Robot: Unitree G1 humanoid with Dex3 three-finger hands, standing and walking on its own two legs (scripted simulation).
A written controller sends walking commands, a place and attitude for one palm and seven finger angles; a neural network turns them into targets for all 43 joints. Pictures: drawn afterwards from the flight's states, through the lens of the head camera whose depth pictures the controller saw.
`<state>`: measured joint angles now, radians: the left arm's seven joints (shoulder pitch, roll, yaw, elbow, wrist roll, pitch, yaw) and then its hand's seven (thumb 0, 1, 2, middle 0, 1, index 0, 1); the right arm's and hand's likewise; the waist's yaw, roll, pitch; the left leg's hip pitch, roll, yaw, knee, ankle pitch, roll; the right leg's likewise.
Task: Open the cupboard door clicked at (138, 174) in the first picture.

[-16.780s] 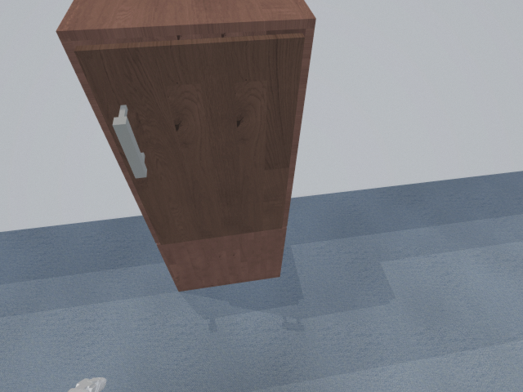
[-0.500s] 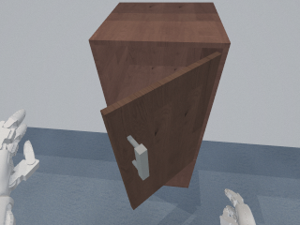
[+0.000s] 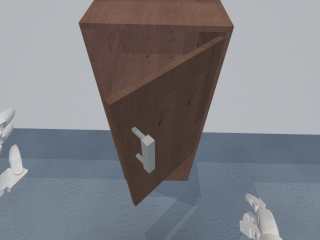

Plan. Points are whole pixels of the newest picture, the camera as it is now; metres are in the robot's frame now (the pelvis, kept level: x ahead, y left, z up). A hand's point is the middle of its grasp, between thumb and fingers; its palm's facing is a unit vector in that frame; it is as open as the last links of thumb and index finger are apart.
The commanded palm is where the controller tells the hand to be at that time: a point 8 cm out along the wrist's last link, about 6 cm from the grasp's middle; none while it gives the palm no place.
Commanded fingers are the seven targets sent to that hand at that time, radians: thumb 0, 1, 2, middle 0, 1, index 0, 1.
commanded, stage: step back with the hand held close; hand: left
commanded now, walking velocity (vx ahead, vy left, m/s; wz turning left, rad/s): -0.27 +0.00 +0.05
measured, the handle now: (143, 150) +0.32 +0.07 +0.06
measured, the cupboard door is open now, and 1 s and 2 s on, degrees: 45 45 45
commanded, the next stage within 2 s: stop stepping back and stand still in 0.56 s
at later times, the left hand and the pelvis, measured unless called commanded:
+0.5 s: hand out of the picture +0.07 +0.31 +0.16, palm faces +0.51 -0.75 -0.42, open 7.4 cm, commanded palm +0.01 +0.34 +0.18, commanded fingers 0.00 0.90 0.90 -0.20 -0.30 -0.20 -0.30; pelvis -0.11 +0.03 -0.01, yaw +5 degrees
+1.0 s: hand out of the picture -0.04 +0.31 +0.16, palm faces +0.48 -0.79 -0.39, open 7.4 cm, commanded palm -0.07 +0.33 +0.18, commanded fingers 0.00 0.90 0.90 -0.20 -0.30 -0.20 -0.30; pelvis -0.22 +0.03 -0.01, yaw -1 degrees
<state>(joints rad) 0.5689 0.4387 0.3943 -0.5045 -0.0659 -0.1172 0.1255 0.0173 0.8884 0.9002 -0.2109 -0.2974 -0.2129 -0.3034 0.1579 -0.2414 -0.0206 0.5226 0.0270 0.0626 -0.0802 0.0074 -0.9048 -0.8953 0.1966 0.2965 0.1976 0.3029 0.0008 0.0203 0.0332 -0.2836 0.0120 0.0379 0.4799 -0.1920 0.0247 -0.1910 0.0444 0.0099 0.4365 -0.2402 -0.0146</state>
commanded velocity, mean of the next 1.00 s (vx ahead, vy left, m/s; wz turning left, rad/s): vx -0.11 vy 0.00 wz -0.02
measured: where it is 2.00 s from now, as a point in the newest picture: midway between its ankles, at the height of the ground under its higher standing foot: outside the picture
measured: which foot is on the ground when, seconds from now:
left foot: down 0.00-0.36, up 0.38-0.46, down 0.48-0.84, up 0.86-0.98, down 1.00-1.00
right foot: down 0.00-0.52, up 0.54-0.82, down 0.84-1.00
